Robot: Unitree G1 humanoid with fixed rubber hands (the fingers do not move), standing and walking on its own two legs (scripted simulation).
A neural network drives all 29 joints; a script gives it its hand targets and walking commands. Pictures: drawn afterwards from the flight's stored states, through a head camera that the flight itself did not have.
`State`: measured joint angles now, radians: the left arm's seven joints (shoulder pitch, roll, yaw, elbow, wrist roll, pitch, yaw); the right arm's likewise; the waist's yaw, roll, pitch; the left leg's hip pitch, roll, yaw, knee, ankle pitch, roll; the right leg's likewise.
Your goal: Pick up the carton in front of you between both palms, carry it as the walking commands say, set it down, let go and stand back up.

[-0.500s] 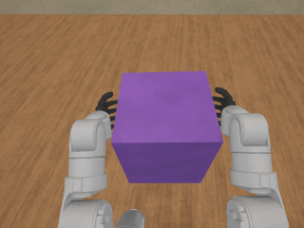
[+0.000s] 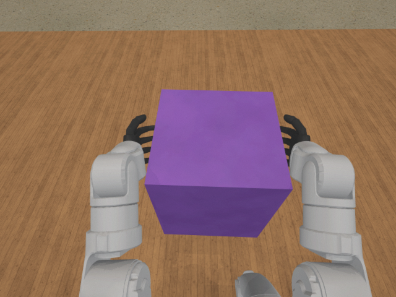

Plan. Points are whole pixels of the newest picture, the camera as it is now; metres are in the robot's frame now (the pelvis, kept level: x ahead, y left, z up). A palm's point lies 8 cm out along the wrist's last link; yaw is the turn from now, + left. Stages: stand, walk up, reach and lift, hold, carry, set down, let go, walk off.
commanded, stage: carry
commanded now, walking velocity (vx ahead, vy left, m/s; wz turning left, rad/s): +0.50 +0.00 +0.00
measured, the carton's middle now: (213, 169) +0.36 -0.02 +0.01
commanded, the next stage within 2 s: none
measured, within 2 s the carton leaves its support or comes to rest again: neither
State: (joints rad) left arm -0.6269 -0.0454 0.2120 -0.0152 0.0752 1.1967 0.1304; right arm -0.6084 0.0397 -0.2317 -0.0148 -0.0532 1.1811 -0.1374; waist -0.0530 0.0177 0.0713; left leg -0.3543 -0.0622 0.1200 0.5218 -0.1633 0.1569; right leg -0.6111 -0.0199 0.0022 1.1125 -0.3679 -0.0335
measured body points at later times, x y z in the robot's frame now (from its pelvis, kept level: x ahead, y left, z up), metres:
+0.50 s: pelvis +0.32 -0.04 -0.04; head +0.38 -0.04 +0.41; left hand +0.67 +0.15 +0.04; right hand +0.70 -0.15 +0.04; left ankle +0.33 +0.11 -0.70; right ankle +0.32 -0.07 -0.77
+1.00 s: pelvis +0.62 +0.02 -0.08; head +0.67 +0.02 +0.37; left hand +1.00 +0.15 +0.00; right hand +0.98 -0.15 +0.00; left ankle +0.64 +0.05 -0.81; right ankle +0.61 -0.12 -0.73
